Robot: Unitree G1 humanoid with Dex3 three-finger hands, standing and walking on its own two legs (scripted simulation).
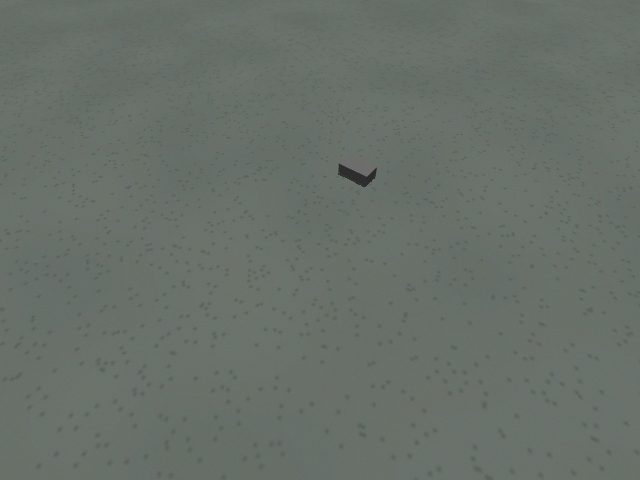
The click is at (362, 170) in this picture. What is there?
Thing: lying carton
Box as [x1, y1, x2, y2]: [338, 155, 376, 185]
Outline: 348,155 339,163 338,171 365,185 375,175 376,167 353,156
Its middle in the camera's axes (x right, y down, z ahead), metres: +0.18 -0.33 +1.90
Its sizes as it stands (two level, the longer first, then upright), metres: 0.165 0.090 0.057
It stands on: the floor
